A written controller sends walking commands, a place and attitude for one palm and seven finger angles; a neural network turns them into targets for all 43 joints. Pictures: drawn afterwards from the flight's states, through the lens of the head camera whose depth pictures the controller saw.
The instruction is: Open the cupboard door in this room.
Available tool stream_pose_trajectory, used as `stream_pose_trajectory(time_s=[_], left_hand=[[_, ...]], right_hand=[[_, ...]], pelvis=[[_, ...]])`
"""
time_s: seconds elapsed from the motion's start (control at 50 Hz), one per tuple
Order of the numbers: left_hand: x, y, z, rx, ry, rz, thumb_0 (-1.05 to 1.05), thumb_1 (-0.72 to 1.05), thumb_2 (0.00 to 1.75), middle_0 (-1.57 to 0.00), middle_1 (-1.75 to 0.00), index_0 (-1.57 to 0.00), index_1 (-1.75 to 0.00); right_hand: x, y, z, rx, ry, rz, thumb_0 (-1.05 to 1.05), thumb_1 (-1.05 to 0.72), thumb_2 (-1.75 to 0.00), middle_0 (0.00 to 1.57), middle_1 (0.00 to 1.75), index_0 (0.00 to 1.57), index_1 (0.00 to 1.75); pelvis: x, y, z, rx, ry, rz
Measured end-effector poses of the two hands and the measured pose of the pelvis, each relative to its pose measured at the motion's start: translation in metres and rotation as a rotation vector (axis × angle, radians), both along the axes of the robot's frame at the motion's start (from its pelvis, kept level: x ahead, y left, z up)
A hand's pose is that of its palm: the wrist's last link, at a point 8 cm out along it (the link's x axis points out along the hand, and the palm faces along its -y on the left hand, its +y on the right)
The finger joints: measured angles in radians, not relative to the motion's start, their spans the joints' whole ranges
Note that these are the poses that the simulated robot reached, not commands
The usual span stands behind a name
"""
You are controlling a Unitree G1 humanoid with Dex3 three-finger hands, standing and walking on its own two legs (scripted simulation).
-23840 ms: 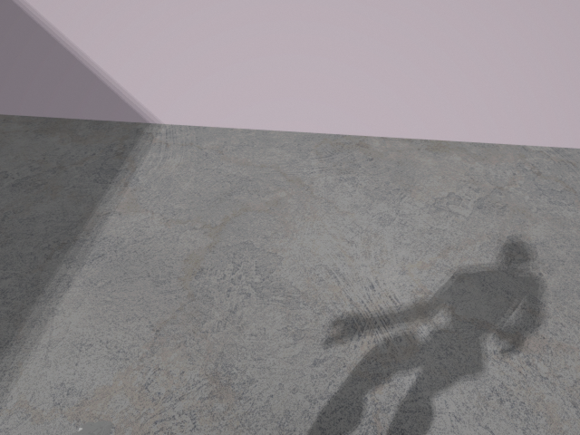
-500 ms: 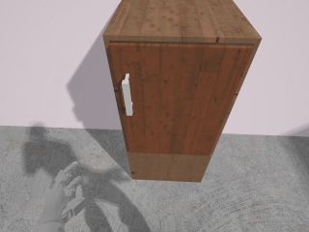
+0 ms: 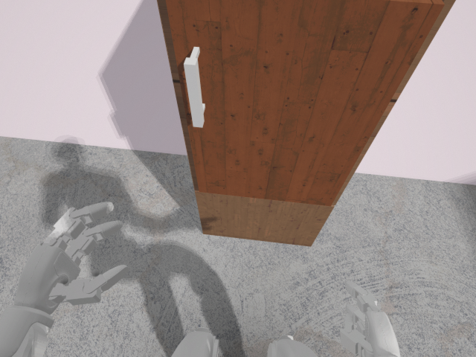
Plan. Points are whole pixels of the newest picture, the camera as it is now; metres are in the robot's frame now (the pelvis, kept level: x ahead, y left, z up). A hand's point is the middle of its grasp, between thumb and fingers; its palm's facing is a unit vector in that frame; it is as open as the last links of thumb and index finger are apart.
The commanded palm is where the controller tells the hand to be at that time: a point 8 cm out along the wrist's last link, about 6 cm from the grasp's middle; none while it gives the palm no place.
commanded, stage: raise the hand with hooked fingers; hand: left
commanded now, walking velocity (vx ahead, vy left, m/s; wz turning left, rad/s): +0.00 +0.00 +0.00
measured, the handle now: (197, 89) +0.57 +0.13 +0.11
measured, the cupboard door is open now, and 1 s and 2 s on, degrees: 0 0 0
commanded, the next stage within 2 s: move the hooked fingers beside the handle in 1.40 s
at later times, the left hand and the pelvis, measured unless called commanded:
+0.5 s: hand (56, 238) +0.25 +0.28 +0.09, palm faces -0.03 -1.00 -0.05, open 13.2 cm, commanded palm +0.23 +0.33 +0.10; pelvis +0.00 +0.04 +0.03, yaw -1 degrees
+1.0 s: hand (29, 192) +0.30 +0.32 +0.13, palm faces -0.02 -1.00 -0.03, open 14.0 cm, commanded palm +0.27 +0.36 +0.13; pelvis +0.00 +0.04 +0.04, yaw -1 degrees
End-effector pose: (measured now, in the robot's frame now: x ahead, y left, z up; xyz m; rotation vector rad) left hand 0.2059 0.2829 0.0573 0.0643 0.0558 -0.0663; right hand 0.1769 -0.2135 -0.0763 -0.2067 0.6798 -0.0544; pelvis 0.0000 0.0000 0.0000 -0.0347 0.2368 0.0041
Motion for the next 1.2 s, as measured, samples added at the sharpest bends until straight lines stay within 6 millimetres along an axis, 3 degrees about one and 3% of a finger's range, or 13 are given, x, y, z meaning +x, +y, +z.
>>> stream_pose_trajectory(time_s=[0.12, 0.22, 0.36, 0.56, 0.72, 0.96, 1.2], left_hand=[[0.01, 0.012, 0.015, -0.011, 0.001, 0.028, 0.0, 0.14, 0.57, -0.26, -0.78, -0.25, -0.79], [0.012, 0.023, 0.015, -0.011, -0.017, 0.036, 0.0, 0.02, 0.52, -0.27, -0.86, -0.26, -0.86], [0.018, 0.035, 0.021, -0.013, -0.045, 0.027, 0.0, -0.14, 0.45, -0.28, -0.96, -0.27, -0.97], [0.035, 0.061, 0.039, -0.014, -0.054, 0.045, -0.01, -0.37, 0.35, -0.3, -1.11, -0.29, -1.12], [0.048, 0.077, 0.056, -0.009, -0.063, 0.05, -0.01, -0.47, 0.31, -0.3, -1.18, -0.3, -1.18], [0.073, 0.092, 0.073, -0.022, -0.069, 0.046, -0.02, -0.5, 0.3, -0.3, -1.19, -0.3, -1.2], [0.076, 0.076, 0.066, -0.03, -0.051, 0.037, -0.02, -0.5, 0.3, -0.3, -1.2, -0.3, -1.2]], right_hand=[[-0.043, -0.008, 0.007, -0.011, 0.054, -0.078, 0.02, -0.9, -0.9, 0.21, 0.3, 0.2, 0.3], [-0.058, -0.02, 0.017, -0.076, 0.069, -0.098, 0.02, -0.9, -0.9, 0.21, 0.3, 0.2, 0.3], [-0.048, -0.019, 0.038, -0.132, 0.013, -0.095, 0.02, -0.9, -0.9, 0.21, 0.3, 0.2, 0.3], [-0.016, 0.019, 0.054, -0.085, -0.072, -0.026, 0.02, -0.9, -0.9, 0.21, 0.3, 0.2, 0.3], [-0.011, 0.037, 0.054, -0.059, -0.058, 0.005, 0.01, -0.9, -0.9, 0.21, 0.3, 0.2, 0.3], [-0.031, 0.016, 0.054, -0.1, 0.016, -0.047, 0.01, -0.9, -0.9, 0.21, 0.3, 0.2, 0.3], [-0.041, -0.003, 0.056, -0.114, 0.037, -0.082, 0.02, -0.9, -0.9, 0.21, 0.3, 0.2, 0.3]], pelvis=[[0.0, 0.01, 0.013, 0.01, -0.013, -0.022], [-0.003, 0.019, 0.016, 0.008, -0.021, -0.025], [-0.003, 0.031, 0.021, -0.004, -0.047, -0.02], [-0.001, 0.044, 0.028, -0.015, -0.078, -0.011], [0.002, 0.049, 0.034, -0.017, -0.092, -0.007], [0.004, 0.046, 0.041, -0.013, -0.099, -0.013], [0.006, 0.039, 0.042, -0.006, -0.094, -0.024]])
